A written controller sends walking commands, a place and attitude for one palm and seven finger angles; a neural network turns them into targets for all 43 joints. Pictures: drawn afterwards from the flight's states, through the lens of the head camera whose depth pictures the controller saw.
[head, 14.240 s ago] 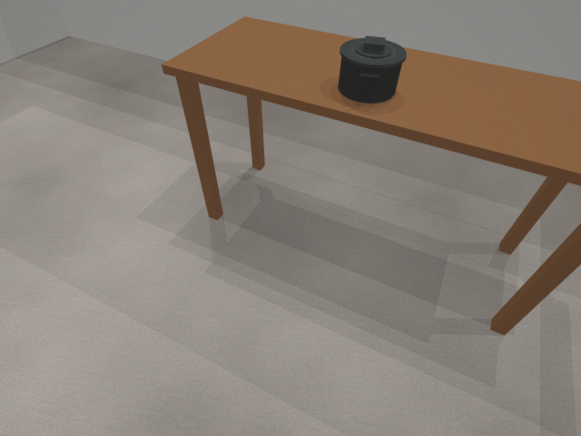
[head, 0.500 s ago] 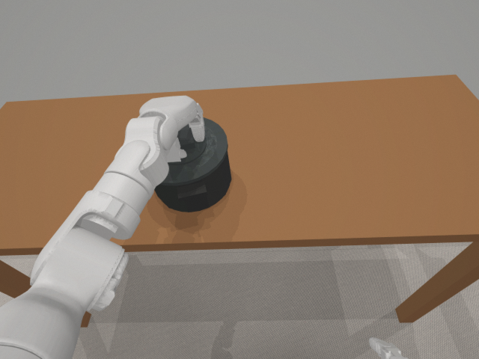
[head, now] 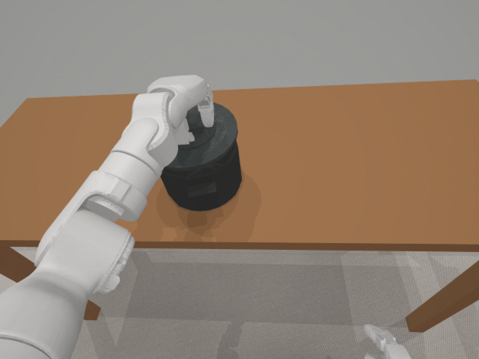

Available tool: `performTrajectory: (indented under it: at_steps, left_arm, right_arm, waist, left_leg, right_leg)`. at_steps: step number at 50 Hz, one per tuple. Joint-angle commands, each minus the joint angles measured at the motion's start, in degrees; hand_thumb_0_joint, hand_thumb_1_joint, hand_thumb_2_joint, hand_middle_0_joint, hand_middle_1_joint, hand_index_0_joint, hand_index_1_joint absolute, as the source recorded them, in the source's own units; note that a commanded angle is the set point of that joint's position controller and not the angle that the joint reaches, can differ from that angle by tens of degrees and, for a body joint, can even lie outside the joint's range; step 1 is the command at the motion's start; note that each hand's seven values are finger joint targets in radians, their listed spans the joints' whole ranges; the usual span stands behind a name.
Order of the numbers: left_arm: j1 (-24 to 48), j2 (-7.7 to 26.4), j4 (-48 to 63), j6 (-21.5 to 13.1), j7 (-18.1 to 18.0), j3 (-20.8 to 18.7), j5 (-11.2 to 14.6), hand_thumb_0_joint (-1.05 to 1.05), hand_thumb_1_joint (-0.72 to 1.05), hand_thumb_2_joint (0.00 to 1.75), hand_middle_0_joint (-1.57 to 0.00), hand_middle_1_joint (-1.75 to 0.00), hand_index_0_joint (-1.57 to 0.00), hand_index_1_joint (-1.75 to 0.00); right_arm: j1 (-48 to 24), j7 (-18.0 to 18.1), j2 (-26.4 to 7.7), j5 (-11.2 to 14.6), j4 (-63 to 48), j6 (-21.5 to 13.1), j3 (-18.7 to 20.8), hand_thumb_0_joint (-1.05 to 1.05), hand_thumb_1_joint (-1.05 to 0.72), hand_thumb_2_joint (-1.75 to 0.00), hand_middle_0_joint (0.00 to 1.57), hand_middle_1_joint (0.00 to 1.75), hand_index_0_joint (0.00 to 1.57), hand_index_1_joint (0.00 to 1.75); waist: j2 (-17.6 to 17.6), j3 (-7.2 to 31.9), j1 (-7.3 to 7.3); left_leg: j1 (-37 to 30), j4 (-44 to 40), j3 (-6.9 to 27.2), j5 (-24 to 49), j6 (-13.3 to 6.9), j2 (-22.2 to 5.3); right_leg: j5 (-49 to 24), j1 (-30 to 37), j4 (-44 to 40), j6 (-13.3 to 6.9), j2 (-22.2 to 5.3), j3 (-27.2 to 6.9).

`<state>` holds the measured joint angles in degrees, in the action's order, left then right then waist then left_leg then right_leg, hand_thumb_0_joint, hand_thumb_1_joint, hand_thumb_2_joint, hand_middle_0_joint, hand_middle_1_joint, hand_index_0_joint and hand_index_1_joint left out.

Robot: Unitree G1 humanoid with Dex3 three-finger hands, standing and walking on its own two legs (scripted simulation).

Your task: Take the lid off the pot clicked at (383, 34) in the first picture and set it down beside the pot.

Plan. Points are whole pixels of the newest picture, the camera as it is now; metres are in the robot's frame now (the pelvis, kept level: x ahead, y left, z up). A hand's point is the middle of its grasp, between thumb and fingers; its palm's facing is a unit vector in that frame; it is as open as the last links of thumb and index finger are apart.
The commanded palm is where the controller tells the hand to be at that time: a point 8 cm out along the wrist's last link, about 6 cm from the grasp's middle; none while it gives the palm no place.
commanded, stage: lift the lid straight up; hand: left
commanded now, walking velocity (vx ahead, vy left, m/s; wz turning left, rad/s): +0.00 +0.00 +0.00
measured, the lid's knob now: (186, 122) +0.49 +0.09 +0.15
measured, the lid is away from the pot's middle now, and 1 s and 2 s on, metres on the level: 0.00 0.01 0.08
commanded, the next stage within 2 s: move the lid sideways beside the pot in 1.30 s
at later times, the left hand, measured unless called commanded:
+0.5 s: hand (187, 100) +0.46 +0.07 +0.21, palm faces -0.24 +0.00 -0.97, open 7.2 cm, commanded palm +0.45 +0.09 +0.29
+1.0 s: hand (178, 76) +0.46 +0.07 +0.25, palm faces -0.18 +0.01 -0.98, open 7.2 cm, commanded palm +0.45 +0.08 +0.33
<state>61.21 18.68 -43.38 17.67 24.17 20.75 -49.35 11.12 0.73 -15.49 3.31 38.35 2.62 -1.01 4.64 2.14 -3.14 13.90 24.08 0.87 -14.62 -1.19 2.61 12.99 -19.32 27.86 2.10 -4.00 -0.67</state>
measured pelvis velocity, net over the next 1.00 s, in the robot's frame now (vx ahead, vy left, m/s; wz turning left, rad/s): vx -0.01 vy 0.00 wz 0.00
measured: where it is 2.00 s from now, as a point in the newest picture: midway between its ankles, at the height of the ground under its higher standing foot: outside the picture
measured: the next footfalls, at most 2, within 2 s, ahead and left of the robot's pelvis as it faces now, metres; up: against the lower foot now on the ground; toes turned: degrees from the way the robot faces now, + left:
none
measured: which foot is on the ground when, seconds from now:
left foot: down 0.00-1.00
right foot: down 0.00-1.00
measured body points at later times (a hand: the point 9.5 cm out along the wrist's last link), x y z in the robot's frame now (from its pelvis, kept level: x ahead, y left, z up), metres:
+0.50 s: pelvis +0.00 +0.00 +0.00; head +0.02 -0.05 +0.45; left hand +0.47 +0.07 +0.26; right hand +0.12 -0.25 -0.13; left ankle -0.03 +0.11 -0.74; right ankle +0.01 -0.14 -0.74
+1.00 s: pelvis -0.01 +0.00 +0.00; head +0.01 -0.05 +0.45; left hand +0.47 +0.07 +0.31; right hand +0.13 -0.24 -0.12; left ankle -0.03 +0.11 -0.74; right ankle +0.01 -0.14 -0.74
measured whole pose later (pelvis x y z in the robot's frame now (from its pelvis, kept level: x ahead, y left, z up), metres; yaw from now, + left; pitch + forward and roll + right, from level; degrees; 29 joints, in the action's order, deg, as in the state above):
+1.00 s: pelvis -0.01 +0.00 +0.00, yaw +0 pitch +4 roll +2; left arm 73.4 20.7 -46.7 18.2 27.5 20.2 -50.6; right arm 10.9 1.4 -15.5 3.5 38.0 0.9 -2.0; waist 4.5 2.6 -2.8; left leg 13.5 22.4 0.7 -13.0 -1.1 2.8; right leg 11.8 -19.3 27.0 2.0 -4.1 -0.9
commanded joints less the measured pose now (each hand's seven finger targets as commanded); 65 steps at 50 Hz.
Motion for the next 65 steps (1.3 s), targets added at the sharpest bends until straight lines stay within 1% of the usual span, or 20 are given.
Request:
performTrajectory:
  at_steps: [1, 4, 11, 13, 15, 18, 20, 23, 25, 28, 34, 36, 39, 42, 46, 56, 58, 59, 61, 65]
  left_arm:
    - [40.20, 10.75, 12.97, 0.12, -2.96, -4.34, -2.60, 0.00, 0.54, 1.13, -0.71, -0.89, -0.91, -1.04]
    - [40.68, 13.75, 12.96, 0.21, -3.09, -7.41, -2.56, 0.00, 0.54, 1.13, -0.71, -0.89, -0.91, -1.04]
    - [40.77, 15.49, 8.33, 0.59, -2.68, -8.69, -3.59, 0.00, 0.54, 1.13, -0.71, -0.89, -0.91, -1.04]
    - [40.77, 12.81, 10.58, 0.04, -2.49, -7.00, -2.30, 0.00, 0.54, 1.13, -0.71, -0.89, -0.91, -1.04]
    - [41.78, 16.80, 11.62, 0.05, -2.47, -9.90, -3.34, 0.00, 0.54, 1.13, -0.71, -0.89, -0.91, -1.04]
    - [39.07, 12.58, 10.26, 0.44, -1.88, -6.96, -2.16, 0.00, 0.54, 1.13, -0.71, -0.89, -0.91, -1.04]
    - [41.53, 17.07, 10.39, 0.51, -1.98, -9.96, -3.19, 0.00, 0.54, 1.13, -0.71, -0.89, -0.91, -1.04]
    - [43.33, 13.34, 11.84, 0.16, -1.78, -6.55, -2.07, 0.00, 0.54, 1.13, -0.71, -0.89, -0.91, -1.04]
    - [44.54, 17.41, 10.75, 0.33, -1.93, -9.39, -3.35, 0.00, 0.54, 1.13, -0.71, -0.89, -0.91, -1.04]
    - [45.00, 14.71, 12.65, 0.08, -1.62, -7.24, -2.27, 0.00, 0.54, 1.13, -0.71, -0.89, -0.91, -1.04]
    - [44.89, 17.46, 11.69, 0.57, -1.15, -9.50, -3.02, 0.00, 0.54, 1.13, -0.71, -0.89, -0.91, -1.04]
    - [47.24, 14.03, 11.33, 0.87, -0.74, -5.99, -3.26, 0.00, 0.54, 1.13, -0.71, -0.89, -0.91, -1.04]
    - [47.09, 17.62, 12.55, 0.60, -0.80, -9.27, -3.10, 0.00, 0.54, 1.13, -0.71, -0.89, -0.91, -1.04]
    - [48.52, 16.23, 7.16, 1.38, -0.38, -7.55, -3.43, 0.00, 0.54, 1.13, -0.71, -0.89, -0.91, -1.04]
    - [53.16, 15.85, 11.62, 0.30, -0.39, -6.72, -3.51, 0.00, 0.54, 1.13, -0.71, -0.89, -0.91, -1.04]
    - [50.40, 17.13, 5.29, 1.24, 0.22, -8.46, -4.07, 0.00, 0.54, 1.13, -0.71, -0.89, -0.91, -1.04]
    - [47.76, 15.15, 6.83, 0.93, 0.27, -7.63, -2.77, 0.00, 0.54, 1.13, -0.71, -0.89, -0.91, -1.04]
    - [49.24, 18.63, 8.60, 0.81, 0.24, -10.06, -4.18, 0.00, 0.54, 1.13, -0.71, -0.89, -0.91, -1.04]
    - [50.25, 14.23, 9.27, 1.09, 0.72, -6.16, -4.04, 0.00, 0.54, 1.13, -0.71, -0.89, -0.91, -1.04]
    - [52.08, 16.72, 13.36, 0.96, 0.53, -7.99, -3.85, 0.00, 0.54, 1.13, -0.71, -0.89, -0.91, -1.04]
  right_arm:
    - [-2.75, 0.25, -5.21, 0.00, -6.89, -2.48, 1.57, 0.00, -0.90, -0.90, 0.20, 0.30, 0.20, 0.30]
    - [-2.47, 0.02, -5.52, -0.43, -6.88, -2.61, 1.66, 0.00, -0.90, -0.90, 0.20, 0.30, 0.20, 0.30]
    - [-2.78, 0.36, -5.64, -0.30, -6.70, -2.42, 1.45, 0.00, -0.90, -0.90, 0.20, 0.30, 0.20, 0.30]
    - [-3.23, 0.20, -5.57, -0.32, -7.69, -2.78, 1.68, 0.00, -0.90, -0.90, 0.20, 0.30, 0.20, 0.30]
    - [-3.26, 0.19, -5.52, -0.42, -7.77, -2.93, 1.59, 0.00, -0.90, -0.90, 0.20, 0.30, 0.20, 0.30]
    - [-3.39, -0.07, -5.82, -0.13, -7.88, -2.58, 1.75, 0.00, -0.90, -0.90, 0.20, 0.30, 0.20, 0.30]
    - [-3.45, 0.23, -5.78, -0.12, -7.68, -2.72, 1.52, 0.00, -0.90, -0.90, 0.20, 0.30, 0.20, 0.30]
    - [-4.02, 0.33, -5.61, 0.15, -8.24, -3.09, 1.60, 0.00, -0.90, -0.90, 0.20, 0.30, 0.20, 0.30]
    - [-3.58, 0.54, -5.57, -0.02, -7.70, -3.40, 1.32, 0.00, -0.90, -0.90, 0.20, 0.30, 0.20, 0.30]
    - [-4.23, 0.37, -5.53, 0.05, -8.32, -3.86, 1.59, 0.00, -0.90, -0.90, 0.20, 0.30, 0.20, 0.30]
    - [-4.60, 0.26, -5.55, 0.06, -8.24, -3.45, 1.05, 0.00, -0.90, -0.90, 0.20, 0.30, 0.20, 0.30]
    - [-4.62, 0.29, -5.37, 0.35, -7.92, -3.32, 0.92, 0.00, -0.90, -0.90, 0.20, 0.30, 0.20, 0.30]
    - [-5.00, 0.37, -5.39, 0.04, -8.36, -3.72, 0.99, 0.00, -0.90, -0.90, 0.20, 0.30, 0.20, 0.30]
    - [-4.48, 0.88, -5.65, 0.38, -7.35, -3.18, 0.47, 0.00, -0.90, -0.90, 0.20, 0.30, 0.20, 0.30]
    - [-4.36, 0.99, -5.08, 0.06, -8.01, -4.29, 0.68, 0.00, -0.90, -0.90, 0.20, 0.30, 0.20, 0.30]
    - [-3.82, 0.70, -5.79, 0.05, -7.24, -4.05, 0.52, 0.00, -0.90, -0.90, 0.20, 0.30, 0.20, 0.30]
    - [-3.90, 0.46, -6.28, 0.03, -7.95, -3.78, 0.96, 0.00, -0.90, -0.90, 0.20, 0.30, 0.20, 0.30]
    - [-3.95, 0.39, -6.00, -0.16, -8.06, -3.62, 0.67, 0.00, -0.90, -0.90, 0.20, 0.30, 0.20, 0.30]
    - [-4.71, 0.24, -5.49, 0.27, -8.58, -3.50, 0.69, 0.00, -0.90, -0.90, 0.20, 0.30, 0.20, 0.30]
    - [-5.04, 0.12, -5.56, 0.13, -8.95, -3.68, 0.83, 0.00, -0.90, -0.90, 0.20, 0.30, 0.20, 0.30]
  waist:
    - [-6.97, 24.76, -0.86]
    - [-7.13, 27.48, -0.33]
    - [-9.60, 24.66, 0.11]
    - [-8.44, 25.62, 0.00]
    - [-9.22, 27.64, 0.67]
    - [-9.40, 25.14, 0.19]
    - [-10.68, 25.33, 0.58]
    - [-8.20, 24.91, -0.13]
    - [-9.04, 26.27, 0.43]
    - [-6.75, 26.52, 0.06]
    - [-9.10, 25.89, 0.85]
    - [-8.84, 24.14, -0.03]
    - [-8.72, 26.95, 0.70]
    - [-10.56, 21.88, 0.01]
    - [-7.60, 26.55, 0.00]
    - [-10.75, 23.59, 0.53]
    - [-9.36, 24.41, 0.65]
    - [-9.57, 26.92, 1.27]
    - [-9.63, 25.28, 0.46]
    - [-8.46, 27.97, 0.77]
  left_leg:
    - [-8.67, -0.80, -0.07, 20.57, -2.21, 0.77]
    - [-9.42, -0.42, 0.20, 21.97, -2.18, 0.73]
    - [-6.25, -1.41, -0.98, 18.97, -2.49, 0.84]
    - [-7.08, -1.00, -0.55, 20.54, -2.67, 0.92]
    - [-7.63, -1.29, -0.54, 20.66, -2.57, 0.72]
    - [-7.03, -1.31, -0.69, 20.91, -2.61, 0.68]
    - [-6.31, -1.81, -1.00, 18.20, -2.71, 0.75]
    - [-7.34, -1.57, -0.74, 18.19, -2.80, 0.79]
    - [-7.10, -1.88, -0.51, 17.46, -2.66, 0.80]
    - [-8.32, -1.32, -0.46, 19.42, -2.68, 0.76]
    - [-6.62, -2.14, -0.86, 17.63, -2.38, 0.73]
    - [-6.88, -2.32, -0.82, 17.45, -2.30, 0.74]
    - [-7.76, -1.80, -0.51, 18.38, -2.45, 0.65]
    - [-4.88, -3.22, -1.05, 14.14, -2.22, 0.75]
    - [-8.22, -2.70, -0.35, 16.41, -2.31, 0.70]
    - [-5.28, -3.08, -0.92, 17.22, -2.27, 0.61]
    - [-6.16, -2.61, -0.75, 18.64, -2.29, 0.52]
    - [-6.58, -3.05, -0.89, 19.03, -2.09, 0.26]
    - [-6.84, -2.84, -1.07, 18.98, -2.28, 0.38]
    - [-8.49, -2.22, -0.57, 20.97, -2.37, 0.30]
  right_leg:
    - [-22.54, 10.82, 0.08, -3.98, 3.67, 3.62]
    - [-23.66, 12.26, 0.30, -4.02, 3.64, 3.45]
    - [-23.32, 13.10, -0.28, -3.78, 3.29, 2.99]
    - [-24.04, 13.03, -0.29, -4.01, 3.10, 3.07]
    - [-24.21, 14.71, 0.08, -3.85, 3.22, 2.81]
    - [-23.90, 13.20, -0.68, -3.96, 3.24, 3.18]
    - [-22.47, 14.16, -0.74, -3.69, 3.30, 2.79]
    - [-21.45, 12.28, -1.08, -3.93, 3.17, 2.88]
    - [-20.78, 13.56, -0.63, -3.85, 3.32, 2.76]
    - [-21.95, 12.85, -0.83, -4.07, 3.13, 2.72]
    - [-21.14, 14.09, -0.99, -3.78, 2.94, 2.65]
    - [-20.52, 12.14, -1.07, -3.87, 3.11, 3.04]
    - [-20.91, 13.70, -0.91, -3.90, 3.03, 2.68]
    - [-17.73, 11.49, -1.81, -3.67, 3.02, 3.06]
    - [-18.54, 12.46, -1.38, -3.92, 2.96, 2.81]
    - [-20.00, 12.66, -1.72, -3.91, 2.88, 2.92]
    - [-20.79, 12.76, -1.87, -4.13, 2.62, 2.87]
    - [-20.93, 14.31, -1.49, -3.98, 2.71, 2.69]
    - [-20.66, 12.83, -1.58, -4.00, 2.84, 2.94]
    - [-21.89, 13.90, -1.24, -4.16, 2.99, 2.87]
